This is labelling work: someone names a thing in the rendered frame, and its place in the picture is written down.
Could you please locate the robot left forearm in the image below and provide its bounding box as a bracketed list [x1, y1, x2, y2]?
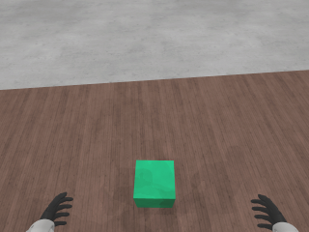
[26, 218, 55, 232]

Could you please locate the robot right forearm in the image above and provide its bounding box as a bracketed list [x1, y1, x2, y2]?
[272, 221, 298, 232]

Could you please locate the robot right hand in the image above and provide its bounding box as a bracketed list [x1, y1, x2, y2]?
[251, 194, 287, 231]

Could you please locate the robot left hand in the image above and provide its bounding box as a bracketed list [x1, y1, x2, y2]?
[40, 192, 73, 227]

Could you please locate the carton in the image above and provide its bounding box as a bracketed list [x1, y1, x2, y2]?
[133, 159, 176, 208]

